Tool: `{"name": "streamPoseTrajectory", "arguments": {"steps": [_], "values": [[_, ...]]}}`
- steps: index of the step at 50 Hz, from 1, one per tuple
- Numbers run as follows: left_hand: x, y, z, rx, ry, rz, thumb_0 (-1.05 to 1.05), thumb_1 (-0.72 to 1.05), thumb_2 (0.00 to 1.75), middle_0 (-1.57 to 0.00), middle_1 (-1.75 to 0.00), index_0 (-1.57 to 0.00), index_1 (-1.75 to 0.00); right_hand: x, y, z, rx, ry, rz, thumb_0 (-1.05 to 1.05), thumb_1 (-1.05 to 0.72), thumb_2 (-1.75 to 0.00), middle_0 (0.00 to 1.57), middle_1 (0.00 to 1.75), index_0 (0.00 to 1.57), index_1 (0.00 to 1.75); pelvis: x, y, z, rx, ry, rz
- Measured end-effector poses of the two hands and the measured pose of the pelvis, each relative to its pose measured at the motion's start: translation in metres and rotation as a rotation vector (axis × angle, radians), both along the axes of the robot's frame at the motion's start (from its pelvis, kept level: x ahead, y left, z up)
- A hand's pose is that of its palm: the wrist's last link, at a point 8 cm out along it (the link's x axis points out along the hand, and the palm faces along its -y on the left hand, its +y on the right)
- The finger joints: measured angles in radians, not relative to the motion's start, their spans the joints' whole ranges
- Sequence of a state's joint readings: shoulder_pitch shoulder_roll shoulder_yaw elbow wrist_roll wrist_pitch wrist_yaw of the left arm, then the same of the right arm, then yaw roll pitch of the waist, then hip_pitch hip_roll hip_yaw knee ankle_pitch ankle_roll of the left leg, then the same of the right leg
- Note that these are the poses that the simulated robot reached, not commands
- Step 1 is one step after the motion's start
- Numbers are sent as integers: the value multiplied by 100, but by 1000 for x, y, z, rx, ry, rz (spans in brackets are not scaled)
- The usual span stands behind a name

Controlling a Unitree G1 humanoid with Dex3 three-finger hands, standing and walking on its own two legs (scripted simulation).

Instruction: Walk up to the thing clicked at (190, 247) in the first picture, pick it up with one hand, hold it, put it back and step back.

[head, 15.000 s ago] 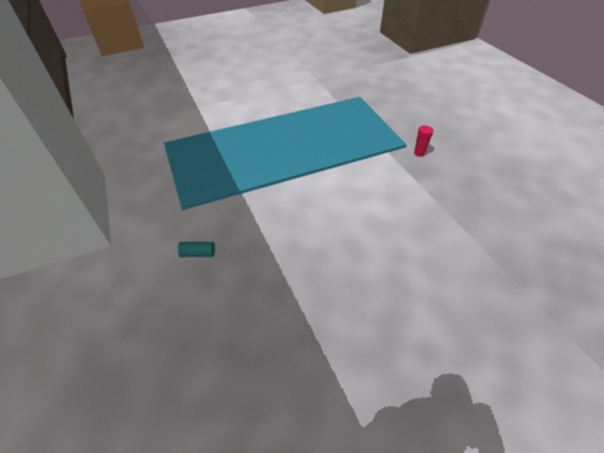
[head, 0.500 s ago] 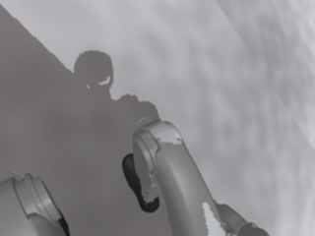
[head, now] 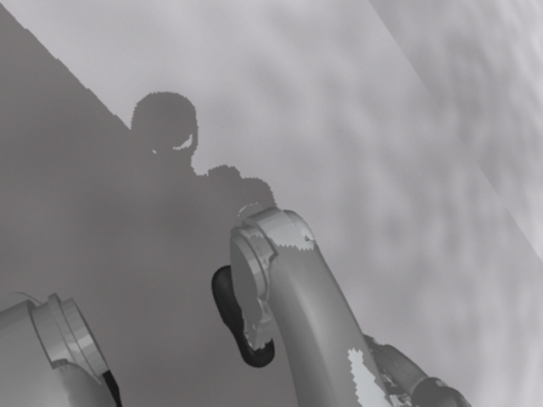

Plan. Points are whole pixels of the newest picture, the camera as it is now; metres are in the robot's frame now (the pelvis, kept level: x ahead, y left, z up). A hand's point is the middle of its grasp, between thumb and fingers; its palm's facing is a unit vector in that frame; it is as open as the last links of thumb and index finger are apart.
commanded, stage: close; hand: left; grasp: from above
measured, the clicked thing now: out of the picture +0.47 +0.33 -0.27
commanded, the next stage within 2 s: settle in 1.02 s
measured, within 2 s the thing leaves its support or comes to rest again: leaves its support in 1.50 s
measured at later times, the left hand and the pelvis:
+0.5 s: hand out of the picture +0.45 +0.32 -0.25, palm faces -0.47 -0.11 -0.88, open 9.3 cm; pelvis +0.00 +0.00 +0.00, yaw +0 degrees
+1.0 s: hand out of the picture +0.46 +0.32 -0.24, palm faces -0.47 -0.11 -0.88, open 9.0 cm; pelvis +0.00 +0.00 +0.00, yaw +0 degrees
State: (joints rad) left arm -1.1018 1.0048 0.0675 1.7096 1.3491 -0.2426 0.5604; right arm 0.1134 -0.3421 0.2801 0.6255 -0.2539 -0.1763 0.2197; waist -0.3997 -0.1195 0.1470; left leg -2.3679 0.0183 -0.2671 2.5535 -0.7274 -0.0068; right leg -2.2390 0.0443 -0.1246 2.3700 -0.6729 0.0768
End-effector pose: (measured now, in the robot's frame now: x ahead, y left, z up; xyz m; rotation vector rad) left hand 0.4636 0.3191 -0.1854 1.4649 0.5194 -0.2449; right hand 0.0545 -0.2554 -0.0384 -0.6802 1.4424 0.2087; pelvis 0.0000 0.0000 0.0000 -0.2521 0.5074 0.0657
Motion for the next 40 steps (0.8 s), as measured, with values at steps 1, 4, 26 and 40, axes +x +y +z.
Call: {"name": "streamPoseTrajectory", "arguments": {"steps": [1, 4, 26, 40], "values": [[0, 0, 0, -1, -1, 3, 0, -5, 66, -42, -73, -43, -70, 0, 0, 0, 2, -1, 1, 0, -90, -90, 20, 29, 20, 30, 0, 0, 0, 0, 1, 0], [0, 1, 0, -2, 1, 11, 0, -1, 63, -45, -71, -47, -68, 0, 0, 0, 3, -3, -1, 0, -90, -90, 20, 29, 20, 30, 0, 0, 0, 1, 2, 1], [-5, 4, -3, -9, 6, -7, 0, 20, 43, -66, -56, -66, -51, -4, 1, 2, -10, 20, 10, 0, -90, -90, 20, 29, 20, 30, -1, 0, 1, -2, -3, 1], [-1, 4, -2, 2, 8, 5, 0, 20, 32, -75, -45, -76, -41, -2, 0, 3, -4, 9, 16, 0, -90, -90, 20, 29, 20, 30, -1, 0, 1, 0, -1, 1]]}}
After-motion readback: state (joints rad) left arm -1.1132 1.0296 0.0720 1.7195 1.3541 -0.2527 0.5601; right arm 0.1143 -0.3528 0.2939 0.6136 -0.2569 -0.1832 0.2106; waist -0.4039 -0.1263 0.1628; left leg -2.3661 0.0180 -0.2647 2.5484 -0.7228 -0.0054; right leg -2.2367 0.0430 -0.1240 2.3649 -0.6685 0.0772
